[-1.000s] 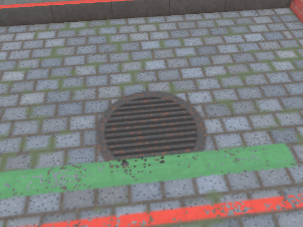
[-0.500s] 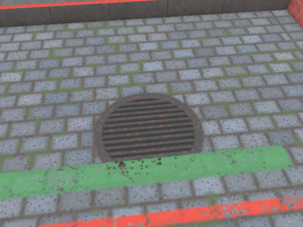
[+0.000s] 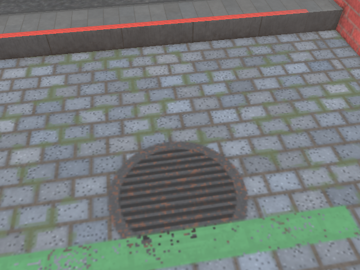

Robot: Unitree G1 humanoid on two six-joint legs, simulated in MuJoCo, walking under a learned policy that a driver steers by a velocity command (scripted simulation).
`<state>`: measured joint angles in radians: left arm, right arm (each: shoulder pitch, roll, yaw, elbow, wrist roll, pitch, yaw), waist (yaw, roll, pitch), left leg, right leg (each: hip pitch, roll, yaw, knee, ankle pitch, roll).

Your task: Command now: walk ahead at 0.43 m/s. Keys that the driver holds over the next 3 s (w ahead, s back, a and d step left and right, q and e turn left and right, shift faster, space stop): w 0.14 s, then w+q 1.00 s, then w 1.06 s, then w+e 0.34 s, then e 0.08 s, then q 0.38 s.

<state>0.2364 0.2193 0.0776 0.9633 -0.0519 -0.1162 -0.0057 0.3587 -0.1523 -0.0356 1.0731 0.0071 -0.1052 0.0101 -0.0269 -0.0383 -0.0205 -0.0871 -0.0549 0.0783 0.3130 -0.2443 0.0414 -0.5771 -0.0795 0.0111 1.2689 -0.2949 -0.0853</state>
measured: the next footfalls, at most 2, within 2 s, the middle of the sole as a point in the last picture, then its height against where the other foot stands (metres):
right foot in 0.28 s outside the picture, level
left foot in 0.84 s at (142, 262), level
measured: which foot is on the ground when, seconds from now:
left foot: down 0.00-0.30, up 0.32-0.82, down 0.84-1.00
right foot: up 0.00-0.26, down 0.28-0.84, up 0.86-1.00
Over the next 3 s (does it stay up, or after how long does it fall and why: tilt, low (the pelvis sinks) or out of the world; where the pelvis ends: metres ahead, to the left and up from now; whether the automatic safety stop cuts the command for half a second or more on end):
stays up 1.40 0.60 -0.01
